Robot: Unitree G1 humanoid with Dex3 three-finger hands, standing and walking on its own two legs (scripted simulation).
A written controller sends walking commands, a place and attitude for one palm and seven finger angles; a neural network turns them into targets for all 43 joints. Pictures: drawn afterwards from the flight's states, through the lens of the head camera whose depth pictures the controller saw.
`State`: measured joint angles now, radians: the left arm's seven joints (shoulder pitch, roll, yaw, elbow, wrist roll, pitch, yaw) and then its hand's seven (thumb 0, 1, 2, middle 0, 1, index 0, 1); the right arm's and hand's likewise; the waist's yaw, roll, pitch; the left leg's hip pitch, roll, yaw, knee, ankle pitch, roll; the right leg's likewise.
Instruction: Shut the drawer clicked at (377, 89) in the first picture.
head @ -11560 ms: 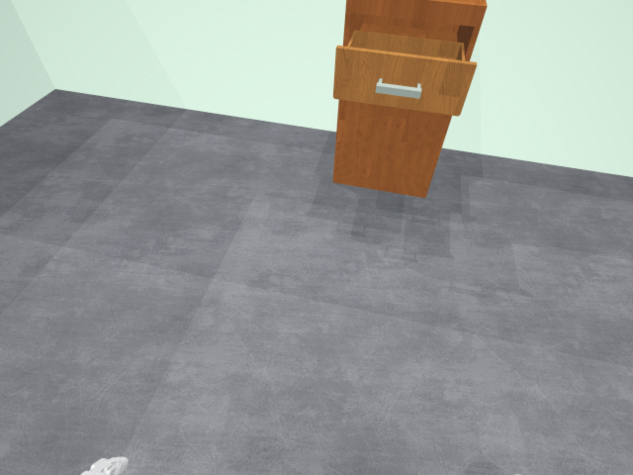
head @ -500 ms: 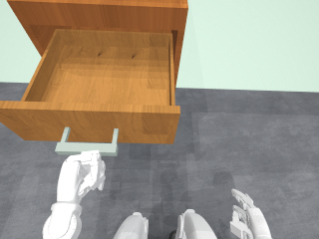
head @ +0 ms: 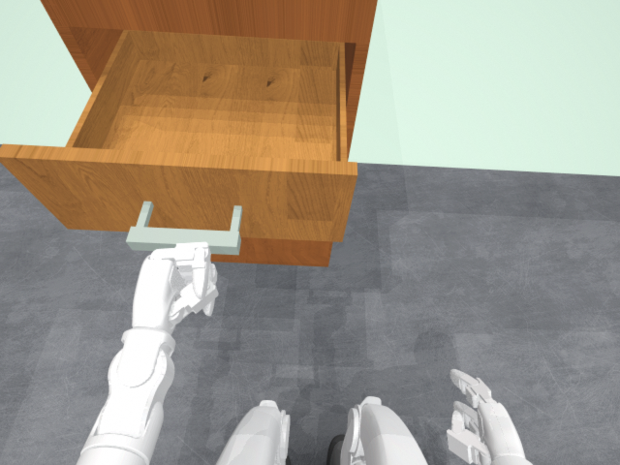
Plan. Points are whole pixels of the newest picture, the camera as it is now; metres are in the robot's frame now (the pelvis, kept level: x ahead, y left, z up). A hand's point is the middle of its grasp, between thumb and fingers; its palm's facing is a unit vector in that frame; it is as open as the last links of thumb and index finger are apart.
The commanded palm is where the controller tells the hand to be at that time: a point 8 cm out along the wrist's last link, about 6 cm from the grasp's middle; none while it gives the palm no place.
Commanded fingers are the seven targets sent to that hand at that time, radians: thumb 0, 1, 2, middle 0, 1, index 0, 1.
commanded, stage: push the drawer shut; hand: left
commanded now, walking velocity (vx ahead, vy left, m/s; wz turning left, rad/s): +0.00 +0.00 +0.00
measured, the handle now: (188, 226) +0.40 +0.18 +0.04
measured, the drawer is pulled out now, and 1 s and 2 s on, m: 0.25 0.12 0.00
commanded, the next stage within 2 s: none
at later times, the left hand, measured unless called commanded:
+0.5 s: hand (219, 239) +0.39 +0.14 +0.03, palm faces +0.00 -1.00 -0.04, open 3.0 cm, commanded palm +0.38 +0.19 +0.04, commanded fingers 0.00 0.90 0.90 -1.40 -1.60 -1.40 -1.60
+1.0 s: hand (229, 196) +0.46 +0.14 +0.03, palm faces +0.02 -1.00 -0.04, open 3.0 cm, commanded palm +0.45 +0.18 +0.04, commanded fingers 0.00 0.90 0.90 -1.40 -1.60 -1.40 -1.60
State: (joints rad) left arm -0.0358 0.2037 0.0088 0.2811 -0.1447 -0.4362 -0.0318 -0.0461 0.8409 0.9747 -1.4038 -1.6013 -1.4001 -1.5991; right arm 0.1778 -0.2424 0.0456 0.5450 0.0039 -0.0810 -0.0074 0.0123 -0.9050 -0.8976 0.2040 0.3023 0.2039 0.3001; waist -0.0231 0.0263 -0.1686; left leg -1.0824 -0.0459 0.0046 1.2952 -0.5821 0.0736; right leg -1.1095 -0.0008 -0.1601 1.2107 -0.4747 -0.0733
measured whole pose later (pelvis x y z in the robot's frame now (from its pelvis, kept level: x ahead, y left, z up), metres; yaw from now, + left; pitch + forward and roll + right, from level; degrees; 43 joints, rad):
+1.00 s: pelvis +0.00 +0.01 +0.01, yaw -2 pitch +24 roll -2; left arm -0.62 0.27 0.20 0.94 -0.10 -0.55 -0.03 -0.02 0.84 0.96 -1.40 -1.60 -1.40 -1.60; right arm 0.27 -0.26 0.03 0.64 -0.02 -0.01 0.01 0.01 -0.91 -0.90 0.20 0.30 0.20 0.30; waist -0.11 0.03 -0.15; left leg -1.11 -0.04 0.03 1.25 -0.56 0.08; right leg -1.15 0.01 -0.13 1.17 -0.45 -0.06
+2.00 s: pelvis +0.00 +0.01 -0.01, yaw -4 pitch +30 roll -6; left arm -1.07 0.54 0.37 1.30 0.00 -0.50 -0.07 0.04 0.79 0.94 -1.40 -1.60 -1.40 -1.60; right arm 0.36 -0.27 0.07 0.62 -0.06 0.05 0.04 0.00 -0.91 -0.90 0.20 0.30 0.20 0.30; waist -0.25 0.05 -0.13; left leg -1.29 -0.01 0.01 1.33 -0.57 0.08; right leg -1.30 0.04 -0.16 1.19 -0.43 -0.06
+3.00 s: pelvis +0.00 +0.01 -0.01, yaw -5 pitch +30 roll -6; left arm -1.01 0.51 0.38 1.21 -0.01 -0.45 -0.05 0.03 0.86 0.92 -1.40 -1.60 -1.40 -1.60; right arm 0.40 -0.26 0.08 0.61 -0.06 0.06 0.07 0.00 -0.91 -0.90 0.20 0.30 0.20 0.30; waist -0.24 0.06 -0.14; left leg -1.26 0.00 0.02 1.30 -0.57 0.09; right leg -1.28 0.05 -0.14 1.16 -0.41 -0.06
